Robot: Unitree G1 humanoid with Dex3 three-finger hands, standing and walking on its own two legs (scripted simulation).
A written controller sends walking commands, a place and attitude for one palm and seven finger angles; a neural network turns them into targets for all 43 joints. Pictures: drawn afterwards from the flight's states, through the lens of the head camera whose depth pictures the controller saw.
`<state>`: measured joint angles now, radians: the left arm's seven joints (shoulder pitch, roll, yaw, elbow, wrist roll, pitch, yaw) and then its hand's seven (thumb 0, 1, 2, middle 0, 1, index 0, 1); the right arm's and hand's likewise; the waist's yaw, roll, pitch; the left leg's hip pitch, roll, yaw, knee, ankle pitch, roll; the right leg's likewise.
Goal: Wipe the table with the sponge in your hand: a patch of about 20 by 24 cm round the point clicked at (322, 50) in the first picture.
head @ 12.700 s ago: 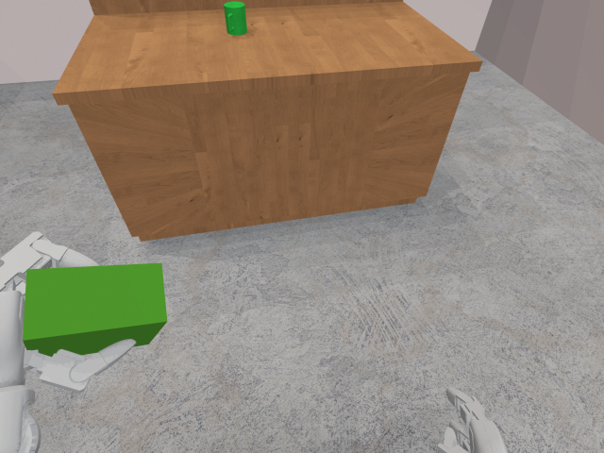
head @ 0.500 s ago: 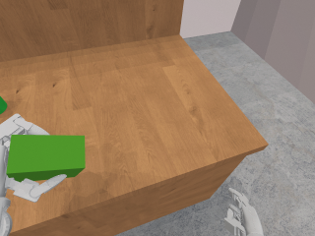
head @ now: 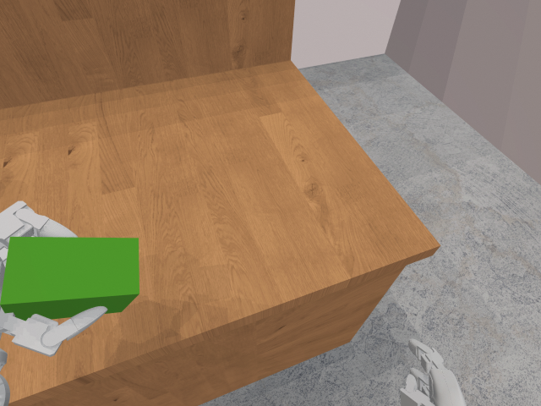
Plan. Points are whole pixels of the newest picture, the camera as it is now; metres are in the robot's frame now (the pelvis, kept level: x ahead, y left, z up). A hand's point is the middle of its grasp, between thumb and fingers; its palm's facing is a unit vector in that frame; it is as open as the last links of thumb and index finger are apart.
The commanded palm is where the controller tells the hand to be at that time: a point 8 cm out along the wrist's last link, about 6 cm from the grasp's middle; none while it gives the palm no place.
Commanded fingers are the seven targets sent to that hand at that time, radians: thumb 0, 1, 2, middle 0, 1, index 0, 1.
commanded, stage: come to a stop and stand still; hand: left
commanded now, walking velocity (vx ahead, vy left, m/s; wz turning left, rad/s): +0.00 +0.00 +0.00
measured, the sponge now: (92, 279) +0.23 +0.21 +0.14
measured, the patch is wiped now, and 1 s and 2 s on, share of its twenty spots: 0.00 0.00 0.00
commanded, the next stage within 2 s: look again from close up in 0.86 s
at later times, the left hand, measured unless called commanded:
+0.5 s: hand out of the picture +0.20 +0.34 +0.15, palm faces +0.35 -0.84 -0.41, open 10.2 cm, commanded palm +0.14 +0.36 +0.18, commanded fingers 0.00 0.10 1.30 -1.20 -1.60 -1.20 -1.60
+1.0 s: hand out of the picture +0.20 +0.35 +0.17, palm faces +0.37 -0.84 -0.40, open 10.2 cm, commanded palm +0.14 +0.38 +0.18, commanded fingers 0.00 0.10 1.30 -1.20 -1.60 -1.20 -1.60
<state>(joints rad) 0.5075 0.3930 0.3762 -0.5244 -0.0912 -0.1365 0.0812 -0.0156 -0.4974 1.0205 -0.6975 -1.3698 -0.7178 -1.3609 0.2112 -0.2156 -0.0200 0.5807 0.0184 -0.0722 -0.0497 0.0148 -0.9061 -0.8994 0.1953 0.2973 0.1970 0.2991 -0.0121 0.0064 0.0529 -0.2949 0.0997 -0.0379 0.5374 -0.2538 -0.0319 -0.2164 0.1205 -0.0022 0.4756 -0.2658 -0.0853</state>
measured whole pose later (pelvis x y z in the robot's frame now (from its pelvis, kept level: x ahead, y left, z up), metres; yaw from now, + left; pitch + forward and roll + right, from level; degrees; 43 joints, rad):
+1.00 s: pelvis -0.02 +0.10 +0.01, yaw +0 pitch -1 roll -2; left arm 0.42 0.38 0.37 -0.51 -0.01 -0.24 0.09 -0.02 -0.50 1.02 -0.70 -1.37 -0.72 -1.36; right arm 0.20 -0.18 0.03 0.57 0.00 -0.15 -0.02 0.01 -0.90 -0.90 0.20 0.30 0.20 0.30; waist 0.03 -0.03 0.10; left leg -0.26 -0.03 0.05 0.46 -0.19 0.07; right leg -0.18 -0.02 0.05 0.39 -0.20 0.05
